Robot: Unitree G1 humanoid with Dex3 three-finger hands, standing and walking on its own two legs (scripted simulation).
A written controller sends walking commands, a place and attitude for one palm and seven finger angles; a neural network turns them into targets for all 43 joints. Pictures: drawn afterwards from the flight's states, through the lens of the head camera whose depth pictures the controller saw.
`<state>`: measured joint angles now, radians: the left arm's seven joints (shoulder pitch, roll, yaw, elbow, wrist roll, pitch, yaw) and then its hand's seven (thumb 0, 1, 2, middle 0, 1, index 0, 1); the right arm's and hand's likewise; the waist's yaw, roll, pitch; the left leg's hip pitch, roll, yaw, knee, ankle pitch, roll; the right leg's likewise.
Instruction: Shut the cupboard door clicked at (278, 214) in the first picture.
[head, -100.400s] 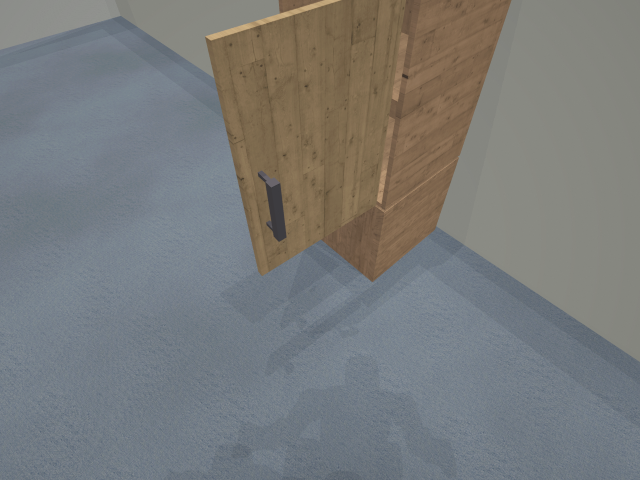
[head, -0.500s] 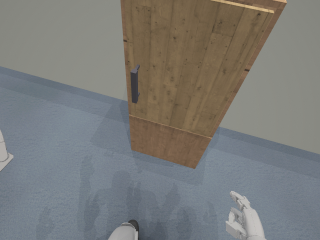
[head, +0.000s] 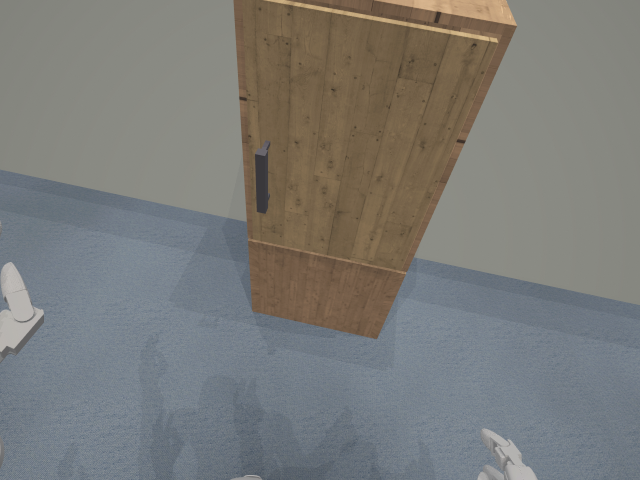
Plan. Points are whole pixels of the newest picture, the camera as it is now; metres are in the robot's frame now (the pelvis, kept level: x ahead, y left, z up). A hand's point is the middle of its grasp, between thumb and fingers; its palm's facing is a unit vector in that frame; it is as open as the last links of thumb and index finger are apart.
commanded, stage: stop stepping back and stand still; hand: left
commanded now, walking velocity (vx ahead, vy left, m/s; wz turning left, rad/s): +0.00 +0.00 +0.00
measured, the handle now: (264, 177) +0.72 +0.14 -0.09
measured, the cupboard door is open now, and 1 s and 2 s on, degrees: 0 0 0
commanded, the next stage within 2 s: let the arm hang, fingers relaxed in 0.30 s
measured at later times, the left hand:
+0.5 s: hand (93, 413) +0.19 +0.26 +0.00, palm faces +0.25 -0.89 -0.37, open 7.4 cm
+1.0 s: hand out of the picture -0.10 +0.19 -0.15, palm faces +0.05 -0.96 -0.26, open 7.3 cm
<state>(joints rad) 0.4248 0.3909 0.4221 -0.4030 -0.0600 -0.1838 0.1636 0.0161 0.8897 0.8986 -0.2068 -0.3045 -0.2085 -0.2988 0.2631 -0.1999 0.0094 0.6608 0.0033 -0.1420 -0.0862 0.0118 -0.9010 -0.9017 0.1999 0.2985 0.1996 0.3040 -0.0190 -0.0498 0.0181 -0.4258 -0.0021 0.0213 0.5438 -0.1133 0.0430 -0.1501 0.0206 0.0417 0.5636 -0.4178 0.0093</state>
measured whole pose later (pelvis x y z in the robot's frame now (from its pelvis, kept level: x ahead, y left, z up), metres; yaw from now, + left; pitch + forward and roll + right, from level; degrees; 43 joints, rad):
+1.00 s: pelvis +0.00 +0.00 +0.01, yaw +1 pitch -1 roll -1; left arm 0.46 0.21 0.02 1.11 0.01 0.02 0.02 0.01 0.92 0.90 -0.20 -0.30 -0.20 -0.30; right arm 0.29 -0.17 -0.01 1.06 -0.02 0.03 -0.02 0.01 -0.90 -0.90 0.20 0.30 0.20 0.30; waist 0.01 0.04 0.04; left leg -0.36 -0.02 0.01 0.41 -0.03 0.03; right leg -0.10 0.03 0.00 0.45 -0.34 -0.01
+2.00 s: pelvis +0.04 -0.03 +0.01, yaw +1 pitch -3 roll +0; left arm 0.39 0.12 0.01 1.14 0.01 0.01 0.05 0.00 0.91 0.90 -0.20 -0.30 -0.20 -0.30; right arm 0.26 -0.14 0.00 1.13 -0.02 0.01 -0.05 0.00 -0.91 -0.90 0.20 0.30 0.20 0.30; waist 0.01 -0.02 0.06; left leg -0.29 0.00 0.00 0.49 -0.15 0.01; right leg 0.03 0.05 0.00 0.40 -0.38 -0.04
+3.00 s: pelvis +0.05 -0.03 +0.01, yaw +0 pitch -2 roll +1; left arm 0.39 0.11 0.00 1.15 0.01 0.00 0.04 0.00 0.91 0.90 -0.20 -0.30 -0.20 -0.30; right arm 0.27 -0.14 0.00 1.14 -0.01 0.01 -0.04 0.00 -0.91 -0.90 0.20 0.30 0.20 0.30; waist 0.00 -0.02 0.06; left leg -0.28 -0.02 0.01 0.45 -0.14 0.01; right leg 0.03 0.03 0.01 0.39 -0.39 -0.04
